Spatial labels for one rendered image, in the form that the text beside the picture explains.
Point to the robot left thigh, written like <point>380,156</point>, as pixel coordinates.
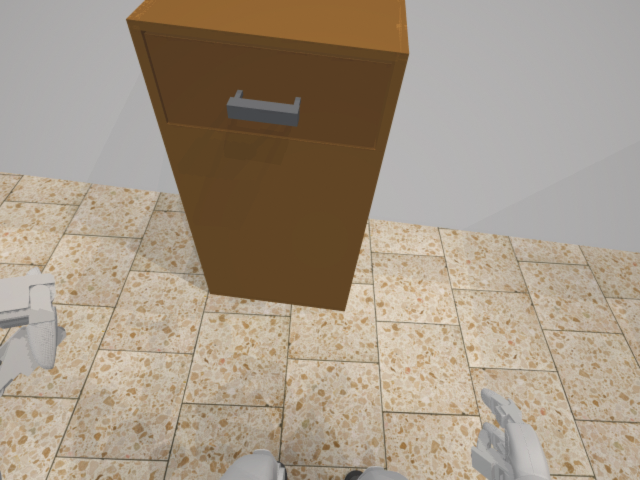
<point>255,467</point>

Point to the cabinet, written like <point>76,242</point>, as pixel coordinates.
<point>275,218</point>

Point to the handle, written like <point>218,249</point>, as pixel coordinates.
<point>263,111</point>

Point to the drawer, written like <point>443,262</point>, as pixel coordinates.
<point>341,96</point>

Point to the robot left shin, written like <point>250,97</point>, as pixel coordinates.
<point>264,452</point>

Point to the robot left hand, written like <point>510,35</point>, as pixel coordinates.
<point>28,300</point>

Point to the robot right hand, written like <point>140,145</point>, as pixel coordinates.
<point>519,451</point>

